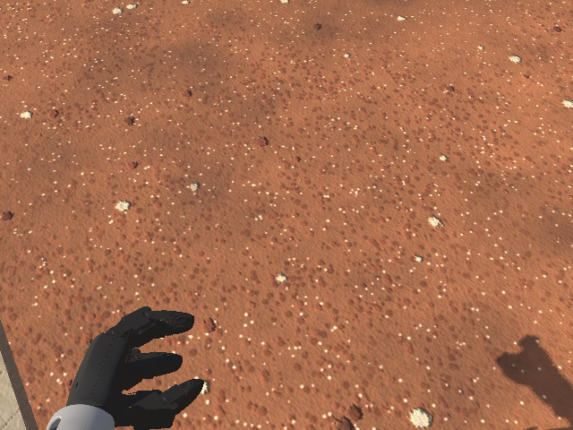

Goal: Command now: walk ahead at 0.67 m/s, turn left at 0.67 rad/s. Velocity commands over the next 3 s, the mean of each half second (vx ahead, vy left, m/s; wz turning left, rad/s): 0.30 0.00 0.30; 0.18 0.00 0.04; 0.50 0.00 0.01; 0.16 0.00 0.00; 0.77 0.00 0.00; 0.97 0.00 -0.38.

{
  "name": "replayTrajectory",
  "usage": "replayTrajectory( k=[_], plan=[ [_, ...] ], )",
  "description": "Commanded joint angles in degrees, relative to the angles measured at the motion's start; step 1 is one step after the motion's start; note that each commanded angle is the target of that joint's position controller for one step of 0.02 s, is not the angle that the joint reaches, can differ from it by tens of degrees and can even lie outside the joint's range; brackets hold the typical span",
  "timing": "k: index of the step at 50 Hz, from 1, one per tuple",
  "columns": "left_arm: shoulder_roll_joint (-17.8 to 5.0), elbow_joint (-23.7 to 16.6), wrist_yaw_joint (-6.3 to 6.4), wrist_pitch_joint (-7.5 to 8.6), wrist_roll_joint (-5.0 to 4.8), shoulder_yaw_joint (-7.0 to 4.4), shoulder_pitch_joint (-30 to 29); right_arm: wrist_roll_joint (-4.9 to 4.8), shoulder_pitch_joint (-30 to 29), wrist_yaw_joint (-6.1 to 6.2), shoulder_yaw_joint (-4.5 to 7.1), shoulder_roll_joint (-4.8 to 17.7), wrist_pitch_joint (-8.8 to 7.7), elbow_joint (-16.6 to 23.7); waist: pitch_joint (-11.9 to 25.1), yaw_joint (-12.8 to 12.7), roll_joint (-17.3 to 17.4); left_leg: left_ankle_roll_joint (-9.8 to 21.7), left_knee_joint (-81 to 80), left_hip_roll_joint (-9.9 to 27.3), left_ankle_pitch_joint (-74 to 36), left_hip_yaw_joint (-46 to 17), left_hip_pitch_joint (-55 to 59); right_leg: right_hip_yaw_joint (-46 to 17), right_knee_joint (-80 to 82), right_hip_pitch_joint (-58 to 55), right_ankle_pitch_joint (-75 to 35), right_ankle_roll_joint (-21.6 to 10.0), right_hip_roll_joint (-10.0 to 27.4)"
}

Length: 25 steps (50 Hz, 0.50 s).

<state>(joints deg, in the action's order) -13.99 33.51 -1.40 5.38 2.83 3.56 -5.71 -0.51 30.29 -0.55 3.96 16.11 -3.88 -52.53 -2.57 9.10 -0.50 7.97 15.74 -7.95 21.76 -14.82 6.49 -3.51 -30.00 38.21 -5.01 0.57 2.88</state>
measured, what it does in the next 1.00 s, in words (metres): walks ahead: right foot, then left foot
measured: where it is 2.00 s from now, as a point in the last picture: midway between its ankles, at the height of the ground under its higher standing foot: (202, 329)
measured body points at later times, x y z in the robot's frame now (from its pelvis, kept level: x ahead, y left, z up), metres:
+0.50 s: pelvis +0.27 +0.00 +0.00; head +0.30 +0.01 +0.45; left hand +0.29 +0.29 -0.13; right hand +0.53 -0.20 -0.07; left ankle +0.36 +0.11 -0.73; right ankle +0.24 -0.15 -0.72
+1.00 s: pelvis +0.35 +0.00 +0.01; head +0.35 +0.01 +0.46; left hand +0.34 +0.28 -0.12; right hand +0.51 -0.25 -0.10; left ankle +0.36 +0.13 -0.69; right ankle +0.32 -0.15 -0.73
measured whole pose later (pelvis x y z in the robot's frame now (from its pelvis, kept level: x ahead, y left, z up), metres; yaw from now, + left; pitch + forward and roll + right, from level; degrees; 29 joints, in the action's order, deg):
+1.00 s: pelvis +0.35 +0.00 +0.01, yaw +9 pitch +1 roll +1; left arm -14.8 53.6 1.5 3.2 -1.5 -2.8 19.4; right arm -1.7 12.8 -0.5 4.1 16.0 -3.4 -48.4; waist 2.4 -2.0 -1.2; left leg 3.0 44.2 1.0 19.9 1.8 -24.5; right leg -0.6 -23.1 6.7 17.9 0.4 3.2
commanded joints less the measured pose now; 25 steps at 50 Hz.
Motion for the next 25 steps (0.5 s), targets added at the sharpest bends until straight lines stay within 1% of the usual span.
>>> replayTrajectory(
  k=[1,2,3,4,5,6,7,8,9,10,11,12,13,14,15,17,19,20,21,22,23,24,25],
  plan=[
    [-8.8,0.0,2.01,1.63,-0.17,-3.55,11.6,-0.02,0.3,1.21,2.77,11.8,-0.54,1.6,7.8,-9.5,6.0,-3.6,20.1,6.7,-61.5,-5.1,-11.1,4.0,6.2,-31.5,-6.2,-2.0,-6.2],
    [-11.8,3.1,2.71,2.34,0.47,-4.74,22.0,-0.51,-3.7,1.22,2.85,11.6,-0.98,3.2,12.0,-15.1,5.9,-4.9,32.2,5.1,-53.6,-4.0,-15.6,0.5,6.0,-42.1,-12.1,-3.4,-0.5],
    [-13.5,4.0,2.87,2.94,-2.72,-5.91,29.2,1.29,-3.2,1.59,-1.11,-1.9,-0.26,5.2,23.6,-15.9,-5.6,-7.7,51.8,1.5,6.1,-1.3,-29.9,-12.8,-5.9,-63.7,-38.8,-6.6,14.6],
    [-14.5,4.2,1.55,2.77,-1.48,-6.16,30.8,-1.18,6.6,1.15,-2.40,-1.5,-0.45,6.4,35.8,-13.0,-20.1,-9.3,70.1,-1.7,18.0,-0.5,-41.6,-34.1,-5.0,-75.7,-44.6,-18.4,28.9],
    [-12.1,2.4,1.47,2.05,-1.40,-6.95,25.7,-1.93,3.9,1.37,-1.08,5.1,0.39,6.6,35.0,-14.0,-11.6,-10.6,72.5,3.5,11.6,-0.1,-44.1,-33.2,-0.5,-70.4,-30.6,-19.0,25.7],
    [-7.9,1.9,1.63,1.57,-1.43,-6.26,21.4,-2.20,-4.3,1.77,-0.16,8.4,1.14,8.7,25.1,-14.4,-6.5,-11.3,68.7,6.1,8.8,4.0,-46.2,-22.5,1.4,-62.1,-29.6,-16.5,20.5],
    [-6.4,3.0,1.31,1.38,-2.04,-5.69,18.5,-1.47,-8.5,2.12,-0.07,8.0,1.53,9.5,17.3,-12.9,-0.2,-11.8,66.4,7.6,8.2,6.8,-46.9,-17.0,3.6,-52.7,-29.9,-14.9,16.9],
    [-6.4,4.1,1.02,1.37,-2.54,-5.54,17.9,-0.88,-10.4,2.25,0.09,7.2,1.78,10.5,11.3,-11.6,-0.2,-12.0,64.4,8.2,7.4,7.9,-46.9,-14.2,6.7,-44.6,-31.0,-14.9,14.8],
    [-6.9,5.3,0.89,1.35,-2.35,-5.83,17.7,-0.84,-9.9,1.99,-0.14,5.2,2.11,11.4,8.4,-9.7,-2.4,-11.6,62.2,9.2,7.1,8.1,-44.3,-11.6,9.4,-38.7,-31.3,-14.9,13.8],
    [-6.8,6.0,0.77,1.35,-2.41,-6.02,16.3,-0.98,-8.8,1.89,-0.58,3.2,2.47,12.1,7.5,-7.7,-4.0,-11.3,57.8,10.1,6.4,8.1,-41.9,-9.4,11.7,-34.4,-29.0,-15.0,13.2],
    [-6.7,6.6,0.68,1.35,-2.63,-6.19,14.4,-0.97,-9.0,1.86,-1.00,1.8,2.65,12.4,6.6,-6.5,-3.9,-11.1,51.6,10.7,5.4,8.9,-39.5,-6.5,13.2,-30.0,-28.2,-14.7,12.2],
    [-7.4,7.1,0.73,1.31,-2.66,-6.53,13.1,-0.79,-10.9,1.83,-1.28,1.4,2.57,13.2,5.9,-6.4,-3.5,-11.1,45.2,10.5,2.2,10.2,-37.6,-3.4,14.2,-26.7,-29.4,-14.5,11.2],
    [-8.6,7.7,0.94,1.06,-2.84,-6.95,12.3,-0.44,-12.3,1.59,-1.64,1.1,2.38,13.8,6.8,-6.4,-3.8,-10.8,38.5,10.3,-3.8,11.4,-34.1,-0.3,14.6,-24.8,-29.9,-14.1,9.9],
    [-9.5,8.1,1.21,0.78,-3.13,-7.30,11.9,-0.06,-13.1,1.13,-1.98,0.8,2.09,13.9,8.3,-6.6,-5.0,-10.5,32.3,10.0,-10.4,12.1,-30.0,2.2,14.8,-23.9,-28.8,-13.7,8.6],
    [-10.0,8.7,1.39,0.61,-3.46,-7.49,12.4,0.10,-14.4,0.60,-2.04,1.2,1.93,14.0,9.3,-7.2,-5.7,-10.3,28.2,9.5,-15.5,12.4,-27.3,3.2,14.8,-24.2,-26.2,-13.3,8.2],
    [-10.9,9.9,1.42,0.54,-4.03,-7.69,13.3,0.29,-17.4,-0.13,-1.77,3.1,2.01,14.8,9.1,-7.6,-5.5,-9.2,23.2,9.7,-20.7,11.2,-24.8,2.6,14.3,-25.0,-19.8,-12.2,9.2],
    [-11.8,11.0,1.34,0.38,-4.39,-7.90,13.8,0.86,-19.8,-0.35,-1.15,5.2,2.05,15.7,7.7,-7.5,-4.5,-7.5,18.4,9.5,-22.0,11.0,-23.5,1.9,11.5,-25.6,-14.1,-10.7,9.9],
    [-12.0,11.6,1.32,0.18,-4.56,-7.89,13.9,1.24,-19.9,-0.32,-0.83,5.7,1.98,15.7,7.3,-6.9,-4.1,-6.6,15.1,8.8,-23.7,11.8,-21.3,2.0,9.1,-25.2,-10.9,-9.6,9.4],
    [-11.3,12.4,1.26,-0.02,-4.50,-7.64,15.3,1.59,-19.6,-0.08,-0.37,6.4,1.96,15.4,7.1,-7.0,-3.5,-5.6,12.7,8.0,-24.9,12.6,-18.5,2.2,5.9,-24.8,-6.7,-8.2,7.8],
    [-10.0,13.4,1.16,-0.09,-3.85,-7.20,18.3,1.74,-19.6,0.41,0.29,8.6,1.94,15.6,6.9,-7.6,-0.6,-4.0,10.4,9.9,-36.5,11.0,-15.5,3.7,1.2,-23.6,-0.7,-5.7,4.8],
    [-7.7,13.5,0.91,0.22,-1.98,-6.24,23.4,2.62,-20.0,1.03,0.79,12.3,2.13,17.0,10.6,-10.2,8.5,0.7,13.2,20.3,-62.3,1.7,-7.3,6.9,-8.0,-17.7,17.5,-1.9,0.2],
    [-5.0,14.4,0.90,-0.54,-2.35,-4.97,27.3,3.43,-19.5,1.15,-0.74,8.0,2.63,17.3,16.9,-9.8,14.8,9.5,11.6,28.5,-65.0,-7.6,-3.2,4.4,-17.4,-13.8,39.6,1.0,-1.6],
    [-8.2,14.3,1.01,-1.94,-3.07,-5.61,25.0,2.38,-18.8,0.52,-1.61,4.6,2.78,16.5,17.2,-8.2,11.7,10.6,9.6,27.3,-54.8,-9.2,-4.9,1.2,-21.8,-12.6,44.8,2.3,-0.7]
  ],
)
Next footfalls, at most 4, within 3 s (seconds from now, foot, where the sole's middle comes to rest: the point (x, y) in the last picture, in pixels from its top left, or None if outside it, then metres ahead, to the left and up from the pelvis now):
0.04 right None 0.27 -0.14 -0.77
0.44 left None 0.39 0.12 -0.77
0.70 right None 0.36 -0.14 -0.77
1.10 left None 0.45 0.16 -0.77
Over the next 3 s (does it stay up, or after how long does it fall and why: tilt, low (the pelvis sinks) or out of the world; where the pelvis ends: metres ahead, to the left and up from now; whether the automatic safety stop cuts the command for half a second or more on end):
stays up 1.37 0.19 -0.01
